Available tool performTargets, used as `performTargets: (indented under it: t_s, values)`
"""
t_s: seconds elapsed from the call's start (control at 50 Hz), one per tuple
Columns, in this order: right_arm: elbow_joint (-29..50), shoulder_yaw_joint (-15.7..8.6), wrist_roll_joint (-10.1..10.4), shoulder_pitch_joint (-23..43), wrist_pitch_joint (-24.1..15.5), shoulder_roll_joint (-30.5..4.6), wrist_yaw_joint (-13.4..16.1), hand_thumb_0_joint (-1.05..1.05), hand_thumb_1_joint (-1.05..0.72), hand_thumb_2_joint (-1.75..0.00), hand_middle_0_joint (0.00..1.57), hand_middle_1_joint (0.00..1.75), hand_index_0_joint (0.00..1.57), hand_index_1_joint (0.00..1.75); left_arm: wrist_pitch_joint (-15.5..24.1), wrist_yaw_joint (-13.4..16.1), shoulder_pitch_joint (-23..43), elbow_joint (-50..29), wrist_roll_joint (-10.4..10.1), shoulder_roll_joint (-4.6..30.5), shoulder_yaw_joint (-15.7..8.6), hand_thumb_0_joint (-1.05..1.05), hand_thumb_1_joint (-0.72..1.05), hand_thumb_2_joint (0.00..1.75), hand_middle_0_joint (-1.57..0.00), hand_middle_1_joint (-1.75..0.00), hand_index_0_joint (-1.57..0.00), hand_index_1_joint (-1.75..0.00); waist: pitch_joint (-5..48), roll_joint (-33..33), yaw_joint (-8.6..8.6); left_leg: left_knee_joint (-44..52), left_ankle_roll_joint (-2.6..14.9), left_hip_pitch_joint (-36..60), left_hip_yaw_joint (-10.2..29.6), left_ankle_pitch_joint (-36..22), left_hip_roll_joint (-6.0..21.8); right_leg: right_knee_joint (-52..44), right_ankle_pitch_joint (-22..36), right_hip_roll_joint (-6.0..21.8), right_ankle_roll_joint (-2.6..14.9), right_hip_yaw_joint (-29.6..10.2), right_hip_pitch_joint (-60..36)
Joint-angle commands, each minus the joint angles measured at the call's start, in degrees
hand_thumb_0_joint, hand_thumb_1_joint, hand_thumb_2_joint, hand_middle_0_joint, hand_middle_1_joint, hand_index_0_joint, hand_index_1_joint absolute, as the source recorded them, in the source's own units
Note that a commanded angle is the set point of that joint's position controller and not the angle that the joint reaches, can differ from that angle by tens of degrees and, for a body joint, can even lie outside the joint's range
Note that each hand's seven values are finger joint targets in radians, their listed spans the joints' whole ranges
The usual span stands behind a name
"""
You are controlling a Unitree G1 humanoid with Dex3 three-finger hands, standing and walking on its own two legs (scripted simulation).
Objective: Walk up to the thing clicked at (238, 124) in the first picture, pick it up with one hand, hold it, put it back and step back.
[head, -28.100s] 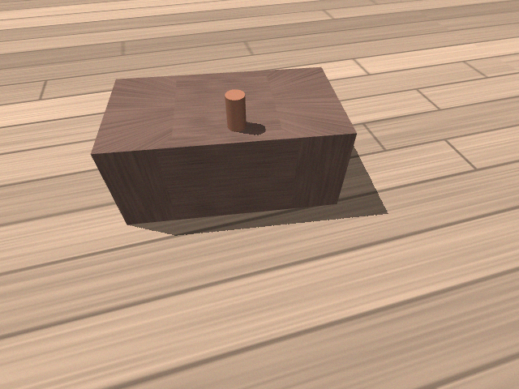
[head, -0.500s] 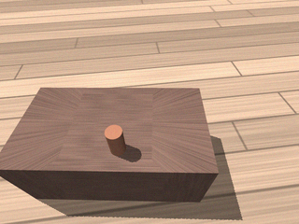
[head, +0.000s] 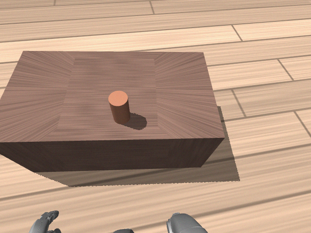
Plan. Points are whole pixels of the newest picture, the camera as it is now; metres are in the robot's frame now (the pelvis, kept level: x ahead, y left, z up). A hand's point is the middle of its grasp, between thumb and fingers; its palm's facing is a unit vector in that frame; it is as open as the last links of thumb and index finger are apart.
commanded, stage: step back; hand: left
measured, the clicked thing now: (120, 108) +0.60 +0.15 -0.24
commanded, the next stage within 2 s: none
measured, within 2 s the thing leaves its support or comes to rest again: neither
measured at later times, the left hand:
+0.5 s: hand out of the picture +0.04 +0.27 -0.15, palm faces -0.01 -0.93 -0.38, open 7.4 cm
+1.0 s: hand out of the picture -0.16 +0.23 -0.14, palm faces -0.08 -0.91 -0.41, open 7.4 cm
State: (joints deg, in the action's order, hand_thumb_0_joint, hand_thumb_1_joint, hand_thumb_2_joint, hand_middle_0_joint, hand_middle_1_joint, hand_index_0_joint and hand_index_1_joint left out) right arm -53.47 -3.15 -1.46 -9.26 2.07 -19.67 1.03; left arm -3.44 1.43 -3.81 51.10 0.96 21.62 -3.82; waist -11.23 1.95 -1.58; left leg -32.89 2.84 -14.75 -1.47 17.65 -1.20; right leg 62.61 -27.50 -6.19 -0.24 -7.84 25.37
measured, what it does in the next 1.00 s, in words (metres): walks backwards: right foot, then left foot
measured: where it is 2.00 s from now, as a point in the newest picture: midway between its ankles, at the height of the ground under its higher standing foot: outside the picture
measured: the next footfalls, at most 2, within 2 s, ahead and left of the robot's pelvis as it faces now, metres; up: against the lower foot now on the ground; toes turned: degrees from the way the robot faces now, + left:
right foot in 0.12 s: +0.00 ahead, -0.12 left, +0.00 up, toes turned +2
left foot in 0.48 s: -0.08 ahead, +0.12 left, +0.00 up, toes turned -2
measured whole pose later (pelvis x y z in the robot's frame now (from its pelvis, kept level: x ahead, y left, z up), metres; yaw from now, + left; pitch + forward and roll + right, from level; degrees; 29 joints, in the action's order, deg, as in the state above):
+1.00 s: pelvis -0.24 -0.04 -0.01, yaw -5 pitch -3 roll +2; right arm -48.2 -3.5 -0.3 -6.6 3.9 -22.9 1.2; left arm -3.0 -1.0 -12.7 48.9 2.5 20.1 -4.3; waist -9.1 -1.3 1.7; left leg -55.0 -0.5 -27.8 5.3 27.7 -2.5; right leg 39.3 -21.3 -0.3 1.1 -3.4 15.2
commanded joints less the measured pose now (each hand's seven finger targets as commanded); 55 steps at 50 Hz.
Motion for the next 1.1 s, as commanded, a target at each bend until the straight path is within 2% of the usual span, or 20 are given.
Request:
performTargets:
  t_s: [0.0, 0.08, 0.12, 0.14, 0.16, 0.26, 0.38, 0.44, 0.46, 0.48, 0.52, 0.58, 0.72, 0.8, 0.86, 0.9, 0.92, 0.94, 1.0, 1.08]
  values:
    - [4.9, -4.2, 0.4, -3.1, -1.6, -15.7, 1.6, 0.00, -0.90, -0.90, 0.20, 0.30, 0.20, 0.30, 2.1, 0.2, 0.7, -6.5, 0.2, 9.7, -2.7, 0.00, 0.90, 0.90, -0.20, -0.30, -0.20, -0.30, 14.7, -8.3, -1.47, 1.6, 9.54, 20.5, 14.9, -39.5, 15.1, -15.3, 0.0, 3.8, -0.92, 1.4, 3.3]
    - [6.4, -3.8, 1.0, 0.9, -0.8, -16.1, 0.9, 0.00, -0.90, -0.90, 0.20, 0.30, 0.20, 0.30, 2.8, 0.0, -6.7, -4.0, 0.5, 8.7, -3.2, 0.00, 0.90, 0.90, -0.20, -0.30, -0.20, -0.30, 16.5, -8.1, 1.73, -3.7, 6.13, 12.0, 10.1, -33.2, 11.7, -37.0, 13.5, 3.7, 1.22, 6.7, -11.2]
    - [7.3, -2.7, 2.0, 2.0, -0.7, -12.9, 0.6, 0.00, -0.90, -0.90, 0.20, 0.30, 0.20, 0.30, 3.5, 0.3, -7.5, -3.9, 1.2, 13.0, -4.2, 0.00, 0.90, 0.90, -0.20, -0.30, -0.20, -0.30, 19.0, 0.7, 2.14, -9.5, 1.71, -0.8, 8.1, -18.6, 7.1, -37.4, 35.2, 11.5, 4.54, -5.7, -22.3]
    - [8.2, -2.0, 2.2, 3.2, -0.5, -11.2, 0.5, 0.00, -0.90, -0.90, 0.20, 0.30, 0.20, 0.30, 3.3, 0.1, -4.7, -4.9, 0.6, 16.1, -4.9, 0.00, 0.90, 0.90, -0.20, -0.30, -0.20, -0.30, 15.6, 10.0, 2.54, -17.8, -1.36, -8.9, 3.8, 1.2, -1.7, -39.2, 41.9, 19.7, 11.54, -15.3, -20.8]
    - [7.6, -2.6, 1.6, 4.1, 0.2, -11.9, 1.3, 0.00, -0.90, -0.90, 0.20, 0.30, 0.20, 0.30, 3.3, 0.1, -2.6, -6.8, 1.0, 18.8, -5.0, 0.00, 0.90, 0.90, -0.20, -0.30, -0.20, -0.30, 12.7, 15.2, 4.31, -29.6, -2.56, -7.5, 5.8, 20.1, -3.4, -41.6, 44.8, 29.0, 19.58, -24.9, -11.4]
    - [5.3, -2.1, 1.7, 0.0, -0.4, -12.7, 1.1, 0.00, -0.90, -0.90, 0.20, 0.30, 0.20, 0.30, 2.8, 0.5, -1.0, -8.6, 0.4, 11.6, -3.9, 0.00, 0.90, 0.90, -0.20, -0.30, -0.20, -0.30, 11.6, 4.4, 2.24, -35.5, -3.53, -9.4, 9.5, 13.5, -6.2, -35.8, 49.0, 17.2, 12.95, -6.0, -14.4]
    - [6.9, -1.9, 1.2, -1.5, -1.3, -11.7, 1.3, 0.00, -0.90, -0.90, 0.20, 0.30, 0.20, 0.30, 1.7, 0.6, -3.5, -10.7, 1.1, 12.3, -3.9, 0.00, 0.90, 0.90, -0.20, -0.30, -0.20, -0.30, 15.3, 10.3, 2.88, -7.3, -3.82, -8.0, 5.1, 11.4, 0.4, -31.7, 46.3, 17.8, 11.93, -6.3, -24.8]
    - [5.2, -3.0, 0.0, -4.7, -2.2, -11.5, 1.0, 0.00, -0.90, -0.90, 0.20, 0.30, 0.20, 0.30, 0.5, -0.2, -2.0, -11.2, -0.1, 12.5, -3.3, 0.00, 0.90, 0.90, -0.20, -0.30, -0.20, -0.30, 16.1, 6.9, 0.55, 12.4, -2.67, 2.9, 2.1, -9.4, -0.2, -25.1, 37.2, 13.9, 7.40, -3.1, -18.5]
    - [5.9, -3.9, -0.8, -3.6, -2.4, -14.0, 0.9, 0.00, -0.90, -0.90, 0.20, 0.30, 0.20, 0.30, 0.2, -0.4, -3.1, -11.8, -0.3, 10.8, -2.8, 0.00, 0.90, 0.90, -0.20, -0.30, -0.20, -0.30, 16.4, 1.7, 1.55, 11.7, -0.93, 8.3, 11.0, -15.2, 5.3, -21.4, 27.1, 10.2, 4.48, -2.5, -9.9]
    - [6.7, -5.0, -1.4, -1.3, -2.4, -19.3, 0.7, 0.00, -0.90, -0.90, 0.20, 0.30, 0.20, 0.30, 0.3, -0.4, -4.3, -11.8, -0.5, 8.6, -2.6, 0.00, 0.90, 0.90, -0.20, -0.30, -0.20, -0.30, 15.5, -12.3, 1.89, 13.7, 4.06, 12.8, 26.0, -24.0, 17.5, -11.5, 4.4, 0.7, 2.01, 1.3, 2.8]
    - [8.4, -5.7, -0.5, 1.4, -2.6, -23.2, 0.7, 0.00, -0.90, -0.90, 0.20, 0.30, 0.20, 0.30, 0.2, 0.9, -0.7, -11.5, 0.6, 11.5, -3.8, 0.00, 0.90, 0.90, -0.20, -0.30, -0.20, -0.30, 11.4, -15.5, -0.89, 15.9, 15.63, -3.2, 33.9, -21.5, 28.2, 5.8, -9.7, 1.1, 0.85, -3.9, -0.9]
    - [9.6, -3.5, -1.1, 7.2, -2.8, -15.6, 0.9, 0.00, -0.90, -0.90, 0.20, 0.30, 0.20, 0.30, 0.4, 0.0, -6.6, -8.5, -0.4, 11.6, -4.3, 0.00, 0.90, 0.90, -0.20, -0.30, -0.20, -0.30, 10.4, -9.8, 4.60, 10.0, 9.12, 3.4, 14.3, -29.5, 15.2, 11.1, -1.2, -0.5, 0.93, -5.0, 3.8]
    - [9.8, -4.3, -0.1, -0.8, -2.4, -15.9, 1.1, 0.00, -0.90, -0.90, 0.20, 0.30, 0.20, 0.30, 1.0, -0.7, -5.9, -9.3, 0.5, 10.3, -4.0, 0.00, 0.90, 0.90, -0.20, -0.30, -0.20, -0.30, 12.5, -10.9, -0.18, 6.6, 11.60, 12.1, 12.4, -29.3, 15.3, -3.4, -2.1, 1.5, -2.68, -0.5, 2.6]
    - [11.4, -4.4, -0.5, 1.3, -1.5, -17.3, 0.5, 0.00, -0.90, -0.90, 0.20, 0.30, 0.20, 0.30, 1.6, -1.1, -9.1, -7.2, 0.4, 10.3, -4.0, 0.00, 0.90, 0.90, -0.20, -0.30, -0.20, -0.30, 15.7, -14.4, 0.57, 3.9, 9.55, 7.7, 11.4, -23.4, 14.8, -21.7, 0.9, 4.8, -1.44, 5.6, -7.8]
    - [12.2, -3.9, 0.5, 4.5, -0.3, -16.8, 0.3, 0.00, -0.90, -0.90, 0.20, 0.30, 0.20, 0.30, 2.0, -1.2, -16.1, -3.6, 1.0, 10.7, -4.4, 0.00, 0.90, 0.90, -0.20, -0.30, -0.20, -0.30, 17.1, -11.2, 4.25, -1.4, 4.82, -1.2, 10.0, -15.3, 12.0, -38.1, 14.9, 4.8, 1.51, 6.3, -18.8]
    - [13.3, -2.6, 1.1, 3.3, -0.2, -11.6, 0.6, 0.00, -0.90, -0.90, 0.20, 0.30, 0.20, 0.30, 2.3, -1.5, -12.4, -6.0, 1.8, 18.4, -6.3, 0.00, 0.90, 0.90, -0.20, -0.30, -0.20, -0.30, 12.2, 10.2, 3.48, -16.2, -2.22, -19.3, 5.3, 11.9, -3.4, -43.3, 13.2, 21.0, 8.29, -18.8, -18.2]
    - [12.9, -3.4, 0.9, 5.5, 0.0, -13.6, 1.7, 0.00, -0.90, -0.90, 0.20, 0.30, 0.20, 0.30, 2.2, -1.2, -7.5, -8.4, 2.1, 22.9, -6.8, 0.00, 0.90, 0.90, -0.20, -0.30, -0.20, -0.30, 9.7, 15.8, 6.10, -30.4, -3.44, -13.5, 8.3, 19.5, -3.9, -46.8, 14.6, 30.1, 17.45, -26.4, -2.9]
    - [11.7, -4.2, 1.0, 4.5, -0.1, -15.5, 1.7, 0.00, -0.90, -0.90, 0.20, 0.30, 0.20, 0.30, 2.4, -0.9, -4.2, -9.3, 1.6, 20.8, -6.3, 0.00, 0.90, 0.90, -0.20, -0.30, -0.20, -0.30, 5.9, 13.5, 4.13, -35.5, -3.10, -9.9, 11.3, 17.6, -2.1, -48.3, 13.6, 29.9, 17.29, -25.8, 4.8]
    - [7.8, -2.6, 1.9, -1.9, -0.3, -13.3, 1.2, 0.00, -0.90, -0.90, 0.20, 0.30, 0.20, 0.30, 2.3, -0.4, 1.5, -10.0, 1.2, 13.5, -4.7, 0.00, 0.90, 0.90, -0.20, -0.30, -0.20, -0.30, 7.0, 7.0, -0.54, -37.2, -3.14, -12.4, 11.0, 8.3, -6.5, -39.1, 29.1, 16.3, 9.06, -3.0, -4.6]
    - [8.5, -1.8, 1.4, -1.4, -1.4, -12.4, 1.6, 0.00, -0.90, -0.90, 0.20, 0.30, 0.20, 0.30, 2.1, 0.1, -4.9, -10.4, 1.8, 11.7, -4.4, 0.00, 0.90, 0.90, -0.20, -0.30, -0.20, -0.30, 11.2, 8.1, 3.86, -27.0, -4.57, -15.6, 7.4, 11.4, -4.6, -35.7, 34.4, 17.2, 11.26, -2.9, -19.1]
